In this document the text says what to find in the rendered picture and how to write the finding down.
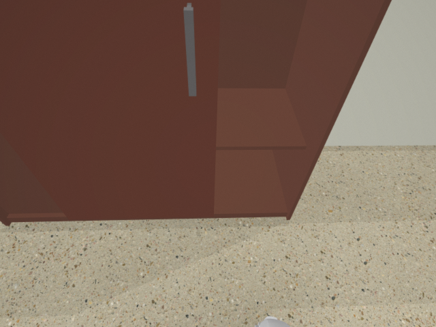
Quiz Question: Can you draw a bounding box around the wardrobe door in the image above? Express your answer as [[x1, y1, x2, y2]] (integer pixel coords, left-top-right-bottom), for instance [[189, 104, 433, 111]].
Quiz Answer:
[[0, 0, 221, 219], [0, 132, 63, 214]]

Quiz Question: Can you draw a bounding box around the handle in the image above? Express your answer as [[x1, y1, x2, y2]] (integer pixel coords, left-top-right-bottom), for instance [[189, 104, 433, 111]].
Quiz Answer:
[[183, 3, 196, 96]]

